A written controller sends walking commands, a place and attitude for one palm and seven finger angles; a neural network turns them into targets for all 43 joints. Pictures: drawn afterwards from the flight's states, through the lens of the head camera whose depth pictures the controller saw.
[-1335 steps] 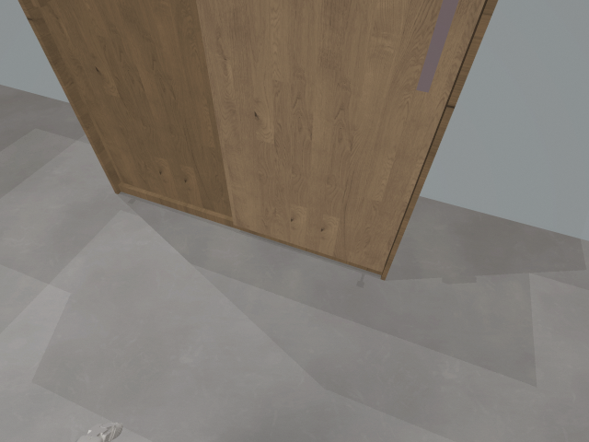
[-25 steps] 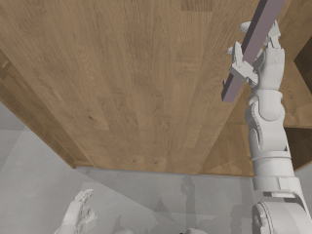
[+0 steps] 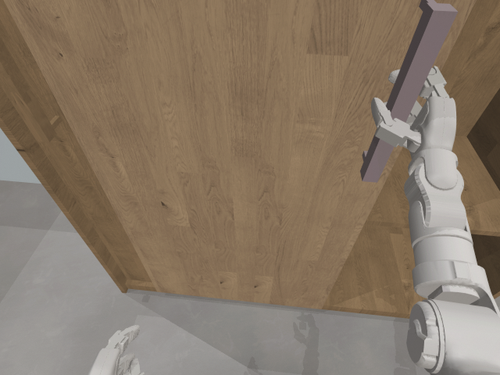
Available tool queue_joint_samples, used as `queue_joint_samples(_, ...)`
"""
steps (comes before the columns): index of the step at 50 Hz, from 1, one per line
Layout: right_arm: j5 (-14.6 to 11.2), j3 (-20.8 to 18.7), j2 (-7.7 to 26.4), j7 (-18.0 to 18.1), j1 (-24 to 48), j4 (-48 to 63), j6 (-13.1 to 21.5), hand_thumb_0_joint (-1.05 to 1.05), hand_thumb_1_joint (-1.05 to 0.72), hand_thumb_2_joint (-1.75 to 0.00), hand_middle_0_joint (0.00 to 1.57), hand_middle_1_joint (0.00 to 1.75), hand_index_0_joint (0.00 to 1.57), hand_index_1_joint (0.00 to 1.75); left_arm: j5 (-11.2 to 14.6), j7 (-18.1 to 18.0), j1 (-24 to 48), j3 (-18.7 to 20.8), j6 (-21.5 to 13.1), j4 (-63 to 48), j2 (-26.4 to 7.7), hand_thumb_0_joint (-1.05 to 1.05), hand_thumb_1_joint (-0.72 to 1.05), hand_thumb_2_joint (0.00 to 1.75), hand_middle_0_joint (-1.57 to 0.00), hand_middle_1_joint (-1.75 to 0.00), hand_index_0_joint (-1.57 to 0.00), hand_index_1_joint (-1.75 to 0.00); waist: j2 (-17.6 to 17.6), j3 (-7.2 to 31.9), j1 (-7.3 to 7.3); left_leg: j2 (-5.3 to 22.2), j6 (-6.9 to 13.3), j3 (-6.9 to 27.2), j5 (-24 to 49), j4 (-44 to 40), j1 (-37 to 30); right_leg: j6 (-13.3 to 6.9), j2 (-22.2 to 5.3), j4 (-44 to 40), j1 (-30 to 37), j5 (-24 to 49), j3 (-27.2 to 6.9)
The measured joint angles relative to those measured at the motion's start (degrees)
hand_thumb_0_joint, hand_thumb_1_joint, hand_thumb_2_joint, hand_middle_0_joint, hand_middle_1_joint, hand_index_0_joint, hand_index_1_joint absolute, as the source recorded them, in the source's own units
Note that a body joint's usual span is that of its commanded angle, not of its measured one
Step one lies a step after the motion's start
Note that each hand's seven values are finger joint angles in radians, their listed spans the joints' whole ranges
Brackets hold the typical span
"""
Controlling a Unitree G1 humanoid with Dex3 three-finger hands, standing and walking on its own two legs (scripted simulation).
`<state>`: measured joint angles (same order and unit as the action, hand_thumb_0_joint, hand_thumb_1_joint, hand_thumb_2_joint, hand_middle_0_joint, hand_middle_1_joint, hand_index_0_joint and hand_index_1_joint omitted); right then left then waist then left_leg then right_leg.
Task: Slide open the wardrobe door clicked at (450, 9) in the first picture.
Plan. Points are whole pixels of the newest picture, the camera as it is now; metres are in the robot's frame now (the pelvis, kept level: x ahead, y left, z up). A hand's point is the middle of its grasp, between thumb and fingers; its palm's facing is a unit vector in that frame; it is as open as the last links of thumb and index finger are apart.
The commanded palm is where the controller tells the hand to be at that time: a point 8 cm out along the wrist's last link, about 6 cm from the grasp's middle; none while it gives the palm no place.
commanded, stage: loosen the grip on the handle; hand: right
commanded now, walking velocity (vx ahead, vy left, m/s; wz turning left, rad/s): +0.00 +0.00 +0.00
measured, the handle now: (393, 103) +0.48 -0.18 +0.22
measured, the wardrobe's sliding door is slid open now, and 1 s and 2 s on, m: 0.49 0.49 0.49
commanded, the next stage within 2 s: slip the hand off the handle in 0.44 s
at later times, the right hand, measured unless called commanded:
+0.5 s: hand (387, 123) +0.44 -0.17 +0.21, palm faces +0.15 +0.99 -0.06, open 14.5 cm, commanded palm +0.41 -0.21 +0.20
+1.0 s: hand (404, 124) +0.44 -0.19 +0.21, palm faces +0.15 +0.99 -0.06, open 14.7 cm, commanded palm +0.41 -0.28 +0.20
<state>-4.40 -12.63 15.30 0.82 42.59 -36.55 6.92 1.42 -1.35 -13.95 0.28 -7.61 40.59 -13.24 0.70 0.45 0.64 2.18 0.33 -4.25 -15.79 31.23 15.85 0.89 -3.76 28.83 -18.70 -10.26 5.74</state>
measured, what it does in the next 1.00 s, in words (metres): stands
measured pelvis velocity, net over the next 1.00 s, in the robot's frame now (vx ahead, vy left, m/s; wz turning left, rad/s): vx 0.02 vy -0.01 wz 0.06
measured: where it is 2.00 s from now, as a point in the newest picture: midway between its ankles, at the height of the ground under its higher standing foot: outside the picture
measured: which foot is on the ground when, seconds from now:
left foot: down 0.00-1.00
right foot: down 0.00-1.00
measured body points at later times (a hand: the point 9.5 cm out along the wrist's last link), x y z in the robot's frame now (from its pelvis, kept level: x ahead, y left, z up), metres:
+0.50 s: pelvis +0.00 +0.00 -0.01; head +0.01 +0.00 +0.44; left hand +0.05 +0.27 -0.12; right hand +0.42 -0.22 +0.21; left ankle +0.01 +0.11 -0.73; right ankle +0.05 -0.12 -0.73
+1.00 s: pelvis +0.02 -0.01 +0.00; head +0.02 -0.01 +0.45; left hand +0.14 +0.25 -0.10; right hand +0.42 -0.25 +0.21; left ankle +0.01 +0.11 -0.73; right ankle +0.05 -0.12 -0.73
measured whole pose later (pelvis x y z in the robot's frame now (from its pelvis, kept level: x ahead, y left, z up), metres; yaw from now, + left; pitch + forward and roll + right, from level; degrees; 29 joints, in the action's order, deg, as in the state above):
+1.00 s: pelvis +0.02 -0.01 +0.00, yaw +4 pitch +2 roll +0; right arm -7.1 -16.6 20.7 -2.4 33.9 -30.9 10.5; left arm 1.8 -4.8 -14.0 -2.4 -4.4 37.9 -13.3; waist -0.1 2.8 1.2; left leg 0.2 -0.1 -1.0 -16.6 32.0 17.8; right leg 0.1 -2.4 32.4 -20.6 -14.1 3.0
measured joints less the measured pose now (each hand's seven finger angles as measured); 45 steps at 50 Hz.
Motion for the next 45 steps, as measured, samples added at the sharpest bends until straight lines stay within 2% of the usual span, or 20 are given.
queue_joint_samples(4,1.3,-0.9,1.4,3.3,0.6,-4.6,2.8,-0.05,-0.28,-0.63,0.49,1.41,0.29,1.35,-0.1,1.2,-1.2,0.0,-0.9,-0.5,-0.8,0.01,0.90,0.90,-0.21,-0.30,-0.20,-0.30,-0.3,1.2,2.16,-0.3,0.1,0.1,0.2,1.5,1.7,-0.2,-0.4,1.3,-1.5,0.1,0.1)
queue_joint_samples(7,2.0,-1.4,3.1,3.9,1.3,-7.4,5.7,-0.03,-0.06,-0.52,0.47,1.40,0.26,1.32,0.1,1.3,-2.6,-0.1,-1.0,-0.5,-1.3,0.01,0.90,0.90,-0.21,-0.30,-0.20,-0.30,-0.1,1.3,3.14,-0.5,0.4,0.6,0.1,2.8,3.4,-0.3,-0.5,2.5,-2.9,-0.3,0.0)
queue_joint_samples(12,1.2,-1.1,5.0,3.4,1.8,-9.0,9.8,-0.01,0.28,-0.35,0.43,1.37,0.24,1.29,0.4,1.0,-5.3,0.1,-1.3,0.8,-2.3,0.01,0.90,0.90,-0.21,-0.30,-0.20,-0.30,-0.1,0.8,2.57,-1.4,0.5,1.8,0.2,4.2,5.6,-0.7,0.5,4.2,-4.8,-1.0,-1.9)
queue_joint_samples(17,1.0,-1.7,6.3,1.9,-0.2,-7.0,11.1,-0.01,0.45,-0.26,0.38,1.30,0.25,1.26,0.4,0.1,-6.9,-0.1,-1.0,2.2,-2.5,0.02,0.90,0.90,-0.20,-0.30,-0.20,-0.30,-0.2,0.8,2.56,-2.1,0.5,2.9,0.2,4.1,6.1,-0.8,0.9,4.8,-5.2,-1.8,-2.8)
queue_joint_samples(23,-1.1,-1.5,5.0,0.9,-3.1,-2.1,10.4,-0.01,0.53,-0.22,0.40,1.30,0.26,1.21,0.4,-1.0,-7.0,-0.3,-1.2,2.7,-2.1,0.02,0.90,0.90,-0.20,-0.30,-0.20,-0.30,-0.6,0.6,1.95,-2.2,0.2,2.8,0.1,2.6,4.6,-0.6,1.0,4.3,-4.3,-2.2,-3.2)
queue_joint_samples(30,-1.0,-0.7,3.0,1.0,-5.6,3.2,7.9,-0.01,0.56,-0.21,0.42,1.29,0.26,1.17,-0.1,-1.2,-3.8,-0.8,-1.1,1.2,-1.2,0.02,0.90,0.90,-0.21,-0.30,-0.20,-0.30,-0.8,1.2,0.92,-1.7,-0.3,2.7,-0.3,1.6,3.4,-0.8,1.5,3.9,-3.5,-2.9,-3.2)
queue_joint_samples(45,-2.3,-2.0,3.5,-2.6,-8.0,6.4,4.1,-0.01,0.56,-0.20,0.50,1.22,0.26,1.16,0.2,-2.8,0.8,-2.6,2.2,-2.7,0.1,0.01,0.90,0.90,-0.21,-0.30,-0.21,-0.30,-0.7,2.5,0.28,-1.7,-0.6,3.1,-0.9,0.9,2.0,-0.9,1.6,3.6,-2.0,-3.9,-2.8)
